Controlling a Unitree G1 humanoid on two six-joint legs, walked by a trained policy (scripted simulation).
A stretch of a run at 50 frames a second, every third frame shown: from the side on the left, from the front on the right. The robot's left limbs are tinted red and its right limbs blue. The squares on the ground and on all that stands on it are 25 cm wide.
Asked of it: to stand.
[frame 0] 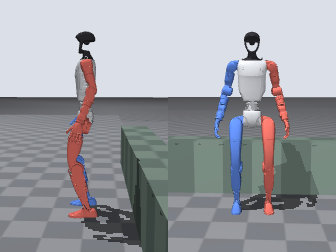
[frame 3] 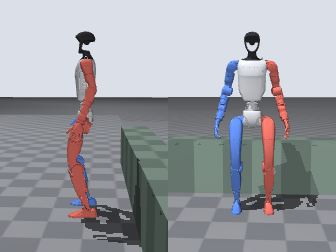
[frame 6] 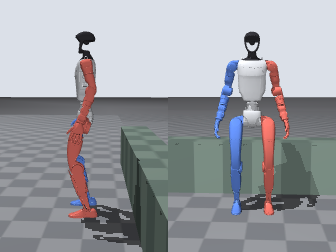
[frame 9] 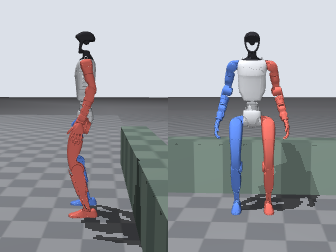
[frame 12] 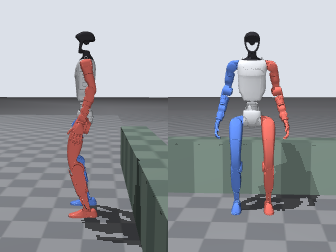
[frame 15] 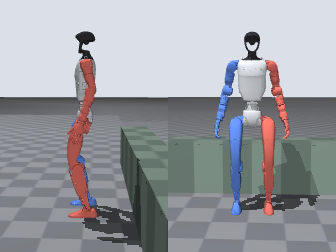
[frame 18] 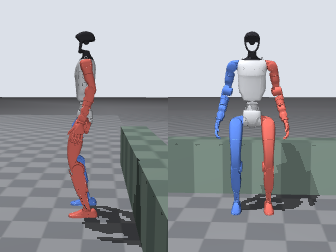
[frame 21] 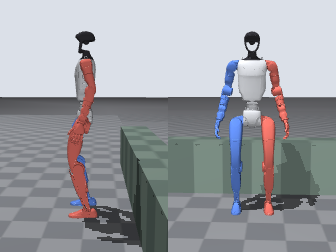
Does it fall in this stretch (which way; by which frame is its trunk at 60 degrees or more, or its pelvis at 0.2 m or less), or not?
no
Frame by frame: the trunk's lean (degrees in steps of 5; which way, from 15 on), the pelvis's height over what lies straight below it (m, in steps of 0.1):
0: 0, 0.8
3: 0, 0.8
6: 0, 0.8
9: 0, 0.8
12: 0, 0.8
15: 0, 0.8
18: 0, 0.8
21: 0, 0.8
